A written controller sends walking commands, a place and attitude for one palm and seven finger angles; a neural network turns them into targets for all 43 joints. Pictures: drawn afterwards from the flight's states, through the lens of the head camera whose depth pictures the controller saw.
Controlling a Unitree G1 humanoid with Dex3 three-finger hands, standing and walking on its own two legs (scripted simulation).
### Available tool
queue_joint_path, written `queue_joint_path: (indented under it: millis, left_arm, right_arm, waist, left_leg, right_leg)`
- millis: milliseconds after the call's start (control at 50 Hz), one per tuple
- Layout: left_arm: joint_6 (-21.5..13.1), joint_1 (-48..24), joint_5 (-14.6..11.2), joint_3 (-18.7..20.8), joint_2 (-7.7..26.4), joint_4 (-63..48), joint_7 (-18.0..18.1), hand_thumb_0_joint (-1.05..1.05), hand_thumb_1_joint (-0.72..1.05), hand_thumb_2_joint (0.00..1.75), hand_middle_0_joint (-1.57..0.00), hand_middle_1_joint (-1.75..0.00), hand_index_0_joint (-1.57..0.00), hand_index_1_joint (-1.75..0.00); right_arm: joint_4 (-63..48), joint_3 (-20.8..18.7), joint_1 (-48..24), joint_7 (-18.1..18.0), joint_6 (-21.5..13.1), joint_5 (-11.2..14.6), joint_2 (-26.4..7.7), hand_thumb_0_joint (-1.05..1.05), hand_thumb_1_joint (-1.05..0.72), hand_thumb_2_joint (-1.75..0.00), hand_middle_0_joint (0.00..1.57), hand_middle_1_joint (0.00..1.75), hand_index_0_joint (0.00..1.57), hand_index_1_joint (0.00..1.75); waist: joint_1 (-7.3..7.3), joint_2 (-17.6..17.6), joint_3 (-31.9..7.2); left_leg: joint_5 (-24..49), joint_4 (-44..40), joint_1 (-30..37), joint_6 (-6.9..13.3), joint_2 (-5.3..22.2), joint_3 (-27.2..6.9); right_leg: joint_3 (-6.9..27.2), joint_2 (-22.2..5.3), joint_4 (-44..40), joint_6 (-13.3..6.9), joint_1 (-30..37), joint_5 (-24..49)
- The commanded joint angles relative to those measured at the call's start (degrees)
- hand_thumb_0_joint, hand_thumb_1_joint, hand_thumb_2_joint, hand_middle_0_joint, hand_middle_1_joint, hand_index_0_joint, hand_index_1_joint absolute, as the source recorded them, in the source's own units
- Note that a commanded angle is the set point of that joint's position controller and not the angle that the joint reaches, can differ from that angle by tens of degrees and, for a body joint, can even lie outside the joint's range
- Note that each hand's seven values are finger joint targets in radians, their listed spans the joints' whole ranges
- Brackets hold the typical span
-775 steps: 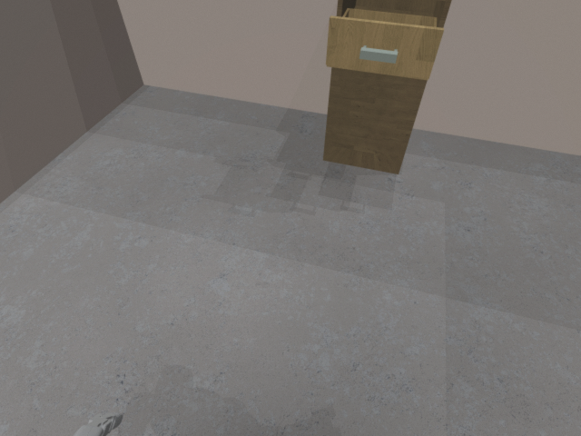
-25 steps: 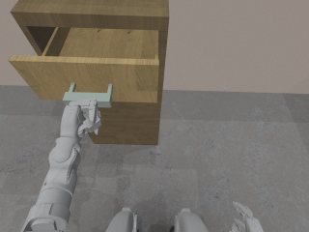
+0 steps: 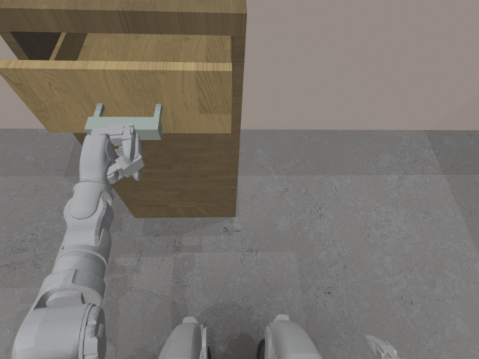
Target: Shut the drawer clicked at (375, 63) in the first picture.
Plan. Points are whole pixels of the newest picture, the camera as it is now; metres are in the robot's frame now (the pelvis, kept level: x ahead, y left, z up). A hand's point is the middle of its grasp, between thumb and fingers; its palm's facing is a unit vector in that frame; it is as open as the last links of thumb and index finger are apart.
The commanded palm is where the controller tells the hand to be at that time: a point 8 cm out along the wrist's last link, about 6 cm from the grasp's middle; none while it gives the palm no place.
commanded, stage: push the drawer shut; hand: left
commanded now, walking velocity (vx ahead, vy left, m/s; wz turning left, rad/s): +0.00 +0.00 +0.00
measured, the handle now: (127, 118) +0.51 +0.19 +0.05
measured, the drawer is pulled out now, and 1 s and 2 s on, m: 0.09 0.00 0.00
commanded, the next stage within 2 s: pull the fist back off the drawer in 1.08 s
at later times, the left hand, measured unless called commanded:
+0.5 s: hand (145, 123) +0.50 +0.16 +0.05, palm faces -0.01 -1.00 -0.04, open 3.2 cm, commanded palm +0.49 +0.21 +0.06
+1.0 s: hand (138, 115) +0.52 +0.18 +0.05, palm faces +0.00 -1.00 -0.05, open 3.0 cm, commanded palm +0.54 +0.21 +0.06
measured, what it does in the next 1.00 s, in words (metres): stands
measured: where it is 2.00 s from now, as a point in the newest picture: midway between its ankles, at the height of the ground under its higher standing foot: outside the picture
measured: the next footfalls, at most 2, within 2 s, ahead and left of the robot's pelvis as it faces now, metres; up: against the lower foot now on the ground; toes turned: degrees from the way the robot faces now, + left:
none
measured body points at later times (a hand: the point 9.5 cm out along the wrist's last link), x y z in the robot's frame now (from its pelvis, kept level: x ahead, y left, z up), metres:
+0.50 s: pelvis -0.01 +0.01 -0.01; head +0.13 +0.02 +0.42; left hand +0.50 +0.22 +0.06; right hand +0.01 -0.26 -0.13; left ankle +0.02 +0.11 -0.66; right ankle +0.03 -0.11 -0.66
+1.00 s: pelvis -0.01 +0.01 -0.02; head +0.14 +0.04 +0.40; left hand +0.52 +0.23 +0.05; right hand -0.01 -0.25 -0.13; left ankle +0.02 +0.11 -0.66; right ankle +0.03 -0.11 -0.66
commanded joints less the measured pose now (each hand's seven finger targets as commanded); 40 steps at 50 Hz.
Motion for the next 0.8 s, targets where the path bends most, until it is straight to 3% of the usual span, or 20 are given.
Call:
queue_joint_path:
  millis: [0, 40, 100, 120, 200, 240, 260, 280, 300, 320, 340, 360, 400, 460, 500, 560, 640, 660, 720, 780]
  left_arm:
    - [-4.0, -30.8, -0.8, 2.7, 11.7, -9.3, 0.9, 0.00, 0.90, 0.90, -1.40, -1.60, -1.40, -1.60]
    - [-4.3, -32.1, -0.7, 3.7, 12.8, -7.6, 1.0, 0.00, 0.90, 0.90, -1.40, -1.60, -1.40, -1.60]
    - [-4.5, -36.3, -0.3, 3.1, 12.5, -4.9, 1.1, 0.00, 0.90, 0.90, -1.40, -1.60, -1.40, -1.60]
    - [-4.7, -36.8, -0.2, 5.2, 15.1, -4.5, 1.3, 0.00, 0.90, 0.90, -1.40, -1.60, -1.40, -1.60]
    - [-4.9, -39.9, 0.7, 5.4, 16.1, -0.4, 1.0, 0.00, 0.90, 0.90, -1.40, -1.60, -1.40, -1.60]
    - [-4.8, -40.8, 1.1, 7.4, 18.9, 1.5, 1.0, 0.00, 0.90, 0.90, -1.40, -1.60, -1.40, -1.60]
    - [-4.8, -41.9, 1.3, 6.1, 17.7, 2.2, 0.9, 0.00, 0.90, 0.90, -1.40, -1.60, -1.40, -1.60]
    - [-5.1, -43.4, 1.4, 6.9, 18.5, 1.8, 1.0, 0.00, 0.90, 0.90, -1.40, -1.60, -1.40, -1.60]
    - [-5.2, -43.6, 1.5, 6.9, 18.4, 1.3, 1.0, 0.00, 0.90, 0.90, -1.40, -1.60, -1.40, -1.60]
    - [-5.1, -42.7, 1.6, 7.9, 19.5, 2.3, 1.0, 0.00, 0.90, 0.90, -1.40, -1.60, -1.40, -1.60]
    - [-5.2, -42.4, 1.7, 9.1, 21.0, 2.0, 1.1, 0.00, 0.90, 0.90, -1.40, -1.60, -1.40, -1.60]
    - [-5.1, -43.7, 1.8, 7.6, 19.5, 1.8, 1.0, 0.00, 0.90, 0.90, -1.40, -1.60, -1.40, -1.60]
    - [-4.8, -44.0, 2.2, 7.6, 19.5, 3.6, 1.1, 0.00, 0.90, 0.90, -1.40, -1.60, -1.40, -1.60]
    - [-4.4, -46.0, 2.9, 9.7, 22.9, 5.0, 1.5, 0.00, 0.90, 0.90, -1.40, -1.60, -1.40, -1.60]
    - [-4.7, -46.9, 3.4, 10.0, 23.1, 3.6, 1.7, 0.00, 0.90, 0.90, -1.40, -1.60, -1.40, -1.60]
    - [-4.5, -47.7, 3.5, 9.4, 22.2, 4.7, 1.8, 0.00, 0.90, 0.90, -1.40, -1.60, -1.40, -1.60]
    - [-4.4, -49.2, 4.1, 10.4, 24.0, 6.5, 2.3, 0.00, 0.90, 0.90, -1.40, -1.60, -1.40, -1.60]
    - [-4.6, -50.4, 4.3, 10.5, 24.5, 5.4, 2.3, 0.00, 0.90, 0.90, -1.40, -1.60, -1.40, -1.60]
    - [-4.6, -53.5, 4.5, 9.9, 24.1, 6.6, 2.7, 0.00, 0.90, 0.90, -1.40, -1.60, -1.40, -1.60]
    - [-4.9, -58.7, 5.1, 7.5, 22.6, 6.5, 3.0, 0.00, 0.90, 0.90, -1.40, -1.60, -1.40, -1.60]
  right_arm:
    - [-4.4, -2.9, 5.4, -0.6, -1.7, -0.1, -8.7, 0.00, -0.90, -0.90, 0.20, 0.30, 0.20, 0.30]
    - [-4.0, -3.0, 6.1, -0.6, -1.6, -0.3, -8.9, 0.00, -0.90, -0.90, 0.20, 0.30, 0.20, 0.30]
    - [-3.6, -2.9, 6.7, -0.4, -1.4, -0.5, -9.0, 0.00, -0.90, -0.90, 0.20, 0.30, 0.20, 0.30]
    - [-3.4, -2.9, 7.1, -0.4, -1.4, -0.6, -9.2, 0.00, -0.90, -0.90, 0.20, 0.30, 0.20, 0.30]
    - [-3.4, -2.5, 8.1, -0.2, -0.9, -0.9, -9.3, 0.00, -0.90, -0.90, 0.20, 0.30, 0.20, 0.30]
    - [-3.5, -2.4, 8.6, -0.2, -0.5, -1.0, -9.7, 0.00, -0.90, -0.90, 0.20, 0.30, 0.20, 0.30]
    - [-3.7, -2.3, 8.7, -0.1, -0.4, -0.9, -9.5, 0.00, -0.90, -0.90, 0.20, 0.30, 0.20, 0.30]
    - [-3.4, -2.4, 9.2, -0.1, -0.3, -1.1, -9.8, 0.00, -0.90, -0.90, 0.20, 0.30, 0.20, 0.30]
    - [-3.6, -2.4, 9.5, 0.1, -0.2, -1.3, -9.7, 0.00, -0.90, -0.90, 0.20, 0.30, 0.20, 0.30]
    - [-3.4, -2.6, 9.9, 0.1, 0.1, -1.3, -9.9, 0.00, -0.90, -0.90, 0.20, 0.30, 0.20, 0.30]
    - [-3.7, -2.6, 10.1, 0.2, 0.3, -1.5, -10.1, 0.00, -0.90, -0.90, 0.20, 0.30, 0.20, 0.30]
    - [-3.7, -2.5, 10.3, 0.3, 0.5, -1.5, -9.9, 0.00, -0.90, -0.90, 0.20, 0.30, 0.20, 0.30]
    - [-3.6, -2.4, 11.2, 0.5, 1.0, -1.6, -10.1, 0.00, -0.90, -0.90, 0.20, 0.30, 0.20, 0.30]
    - [-3.3, -2.4, 12.1, 0.5, 1.7, -1.8, -10.5, 0.00, -0.90, -0.90, 0.20, 0.30, 0.20, 0.30]
    - [-3.5, -2.5, 12.7, 0.6, 2.0, -2.0, -10.5, 0.00, -0.90, -0.90, 0.20, 0.30, 0.20, 0.30]
    - [-3.2, -2.5, 13.2, 0.8, 2.6, -2.2, -10.4, 0.00, -0.90, -0.90, 0.20, 0.30, 0.20, 0.30]
    - [-2.9, -2.5, 14.1, 0.9, 3.3, -2.5, -10.6, 0.00, -0.90, -0.90, 0.20, 0.30, 0.20, 0.30]
    - [-2.8, -2.4, 14.2, 1.0, 3.4, -2.5, -10.7, 0.00, -0.90, -0.90, 0.20, 0.30, 0.20, 0.30]
    - [-2.2, -2.4, 14.7, 0.9, 3.7, -2.6, -10.8, 0.00, -0.90, -0.90, 0.20, 0.30, 0.20, 0.30]
    - [-1.5, -2.2, 14.9, 0.8, 3.5, -2.7, -10.9, 0.00, -0.90, -0.90, 0.20, 0.30, 0.20, 0.30]
  waist:
    - [-3.16, 2.5, -24.9]
    - [-3.18, 2.2, -25.7]
    - [-4.32, 2.4, -25.4]
    - [-3.80, 2.4, -26.5]
    - [-4.66, 2.0, -26.3]
    - [-4.79, 1.1, -25.3]
    - [-5.12, 2.7, -25.0]
    - [-5.33, 3.2, -25.9]
    - [-4.86, 5.0, -27.7]
    - [-4.94, 3.6, -28.5]
    - [-4.33, 5.1, -29.7]
    - [-5.26, 4.7, -29.8]
    - [-5.60, 4.4, -28.9]
    - [-6.12, 3.2, -27.7]
    - [-5.55, 5.9, -31.0]
    - [-6.51, 5.7, -30.3]
    - [-6.95, 5.6, -29.3]
    - [-6.97, 6.9, -29.6]
    - [-8.50, 6.2, -28.7]
    - [-10.10, 8.3, -27.6]
  left_leg:
    - [10.4, -7.4, 12.5, 0.6, -1.2, -2.3]
    - [11.3, -7.1, 13.1, 0.5, -1.0, -2.7]
    - [10.3, -6.7, 12.3, 0.7, -1.0, -2.6]
    - [10.1, -6.4, 11.7, 0.7, -1.0, -2.6]
    - [9.6, -5.9, 10.0, 1.0, -1.1, -2.7]
    - [8.4, -5.7, 7.8, 1.1, -1.0, -2.5]
    - [8.0, -5.8, 8.1, 1.1, -1.1, -2.5]
    - [9.2, -5.7, 9.7, 1.1, -0.9, -3.0]
    - [10.8, -5.6, 11.1, 0.9, -0.9, -3.1]
    - [11.6, -5.3, 11.2, 1.0, -0.8, -3.0]
    - [12.7, -5.2, 11.4, 0.9, -0.7, -3.0]
    - [13.0, -5.0, 11.8, 1.0, -0.7, -3.0]
    - [12.9, -5.0, 11.4, 0.9, -0.5, -3.2]
    - [11.9, -4.9, 9.2, 1.2, -0.4, -3.2]
    - [15.2, -4.7, 12.1, 1.0, -0.4, -3.4]
    - [16.2, -4.3, 12.6, 1.0, -0.2, -3.4]
    - [16.2, -4.1, 11.6, 1.0, -0.1, -3.5]
    - [16.6, -4.3, 12.4, 0.9, 0.0, -3.8]
    - [15.8, -3.9, 12.7, 1.0, 0.1, -4.3]
    - [14.0, -3.8, 13.8, 0.9, 0.2, -5.2]
  right_leg:
    - [3.9, 1.0, -7.8, 0.1, 10.8, 9.9]
    - [3.6, 1.2, -7.4, 0.0, 10.1, 10.2]
    - [3.8, 1.3, -7.5, 0.2, 8.8, 9.2]
    - [4.0, 1.3, -7.5, 0.2, 9.6, 9.0]
    - [4.1, 1.6, -7.1, 0.2, 9.0, 8.6]
    - [4.4, 1.6, -7.2, 0.2, 9.3, 7.7]
    - [4.4, 1.6, -7.3, 0.2, 8.3, 7.1]
    - [3.8, 1.7, -6.8, 0.0, 7.2, 7.6]
    - [3.8, 1.8, -6.4, 0.0, 7.1, 8.6]
    - [3.8, 1.8, -6.5, 0.1, 7.6, 9.3]
    - [3.8, 1.8, -6.2, 0.0, 8.0, 10.2]
    - [3.8, 1.8, -6.3, 0.1, 7.6, 10.7]
    - [3.6, 2.2, -6.3, 0.1, 6.9, 10.2]
    - [3.8, 2.2, -6.6, 0.3, 7.3, 9.6]
    - [3.4, 2.2, -5.8, 0.0, 7.2, 11.8]
    - [3.2, 2.4, -6.0, 0.2, 6.0, 12.4]
    - [3.2, 2.5, -6.1, 0.2, 5.7, 12.3]
    - [3.0, 2.5, -5.9, 0.1, 5.2, 12.3]
    - [2.8, 2.6, -6.2, 0.2, 3.0, 10.9]
    - [2.5, 2.6, -6.1, 0.1, -0.7, 8.5]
